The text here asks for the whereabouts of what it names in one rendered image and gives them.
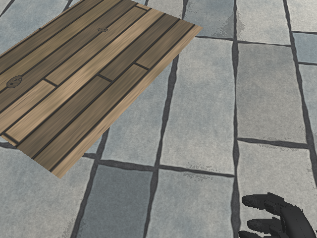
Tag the right robot hand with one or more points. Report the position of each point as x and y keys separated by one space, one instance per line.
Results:
x=292 y=222

